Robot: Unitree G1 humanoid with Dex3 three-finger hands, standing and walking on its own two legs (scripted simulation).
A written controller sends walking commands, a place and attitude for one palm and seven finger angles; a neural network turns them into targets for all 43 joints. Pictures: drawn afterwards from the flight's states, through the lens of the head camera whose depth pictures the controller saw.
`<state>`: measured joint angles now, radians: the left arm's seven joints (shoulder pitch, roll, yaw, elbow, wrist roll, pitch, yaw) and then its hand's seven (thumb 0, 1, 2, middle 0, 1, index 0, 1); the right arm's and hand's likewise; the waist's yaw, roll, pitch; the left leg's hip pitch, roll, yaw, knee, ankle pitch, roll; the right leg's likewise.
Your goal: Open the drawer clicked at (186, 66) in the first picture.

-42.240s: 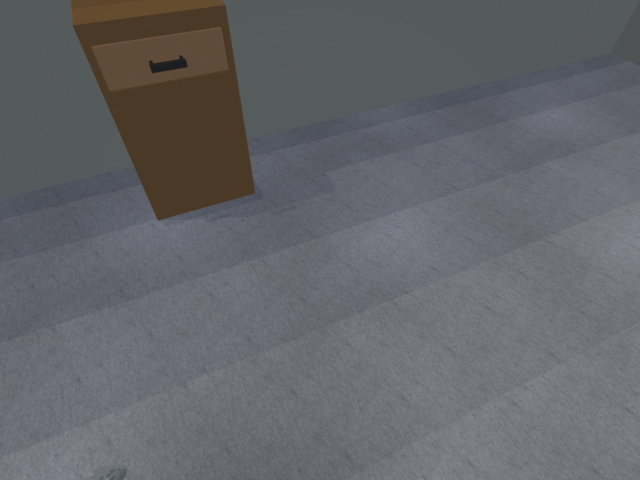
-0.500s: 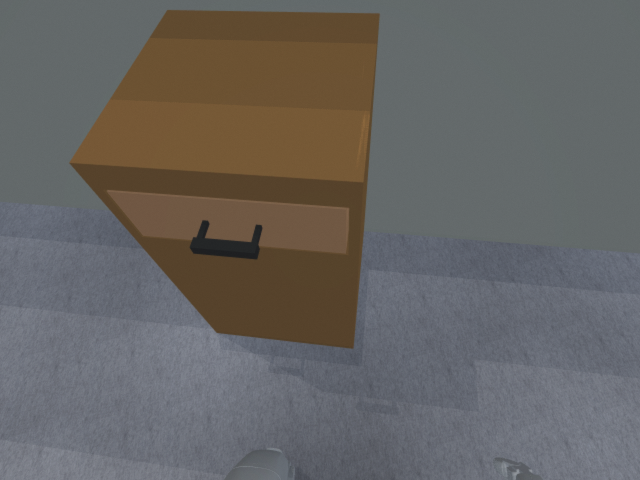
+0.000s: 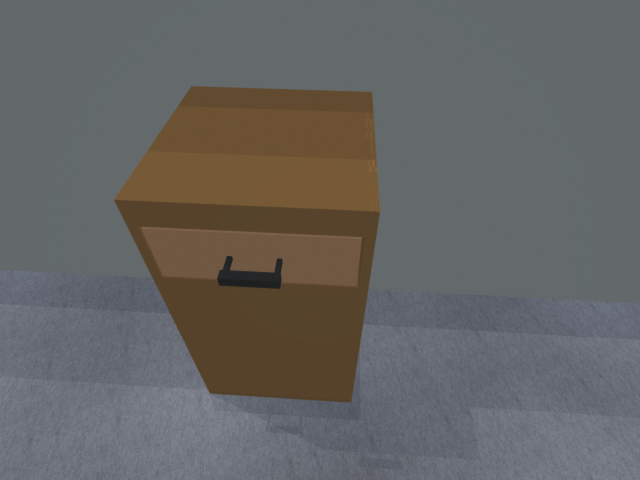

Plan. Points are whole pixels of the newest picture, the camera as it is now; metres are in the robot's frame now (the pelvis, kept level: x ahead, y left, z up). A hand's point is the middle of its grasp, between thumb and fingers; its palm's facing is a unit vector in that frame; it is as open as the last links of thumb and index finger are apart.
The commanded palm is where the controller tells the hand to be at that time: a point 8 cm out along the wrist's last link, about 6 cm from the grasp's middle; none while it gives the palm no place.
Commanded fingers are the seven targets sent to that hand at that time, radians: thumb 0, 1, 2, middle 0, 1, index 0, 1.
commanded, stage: come to a stop and stand still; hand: left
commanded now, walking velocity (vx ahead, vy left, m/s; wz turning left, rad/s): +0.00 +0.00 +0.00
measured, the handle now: (251, 270) +0.50 +0.16 -0.09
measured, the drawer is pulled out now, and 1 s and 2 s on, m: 0.00 0.00 0.00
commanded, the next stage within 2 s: look again from close up in 0.20 s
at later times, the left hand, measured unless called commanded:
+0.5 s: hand out of the picture -0.02 +0.14 -0.17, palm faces +0.03 -0.99 -0.15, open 7.4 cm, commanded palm none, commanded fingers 0.00 0.90 0.90 -0.20 -0.30 -0.20 -0.30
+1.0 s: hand out of the picture +0.07 +0.16 -0.13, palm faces -0.06 -0.92 -0.39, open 7.3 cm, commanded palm +0.12 +0.18 -0.06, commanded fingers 0.00 0.76 0.84 -0.21 -0.39 -0.21 -0.39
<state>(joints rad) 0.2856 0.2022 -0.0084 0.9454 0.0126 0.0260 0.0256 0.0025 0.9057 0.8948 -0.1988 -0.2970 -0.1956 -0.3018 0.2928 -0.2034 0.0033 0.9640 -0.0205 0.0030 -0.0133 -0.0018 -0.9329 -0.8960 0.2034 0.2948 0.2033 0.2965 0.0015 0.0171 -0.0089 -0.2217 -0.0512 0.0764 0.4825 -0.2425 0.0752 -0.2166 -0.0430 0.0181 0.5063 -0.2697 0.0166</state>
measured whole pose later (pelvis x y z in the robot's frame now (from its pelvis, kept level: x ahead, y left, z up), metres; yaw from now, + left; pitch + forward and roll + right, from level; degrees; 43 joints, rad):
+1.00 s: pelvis +0.01 -0.03 +0.00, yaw +0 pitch -1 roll +1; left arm 0.50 0.23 -0.08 0.48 0.12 0.09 0.14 0.04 0.94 0.89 -0.21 -0.31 -0.20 -0.31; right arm 0.37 -0.18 0.02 0.96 0.04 -0.16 -0.08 0.02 -0.93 -0.90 0.20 0.29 0.20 0.30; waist 0.02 0.00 0.01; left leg -0.22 -0.03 0.07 0.48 -0.25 0.03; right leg -0.23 -0.02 0.01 0.54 -0.30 -0.01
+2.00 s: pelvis +0.03 -0.04 -0.02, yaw +0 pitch +8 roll +1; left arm 0.23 0.41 -0.01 0.01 0.97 -0.04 0.31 0.00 -0.19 0.43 -0.30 -1.00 -0.29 -1.00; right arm 0.18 -0.28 -0.08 0.61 -0.04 0.11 0.00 0.02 -0.91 -0.90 0.20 0.29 0.20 0.30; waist 0.05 0.06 -0.09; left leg -0.45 0.00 0.04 0.69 -0.37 0.01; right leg -0.45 0.01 0.00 0.71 -0.40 -0.03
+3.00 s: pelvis +0.02 -0.03 +0.00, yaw +0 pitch +3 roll +0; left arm -0.06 0.49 -0.05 0.15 0.90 -0.05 0.08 0.00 -0.49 0.30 -0.32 -1.20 -0.31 -1.20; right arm 0.16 -0.25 -0.02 0.59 0.02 0.14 -0.01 0.01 -0.91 -0.90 0.20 0.29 0.20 0.30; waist 0.05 0.08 -0.04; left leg -0.29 -0.01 0.03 0.49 -0.26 0.02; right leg -0.28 0.00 0.00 0.50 -0.28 -0.01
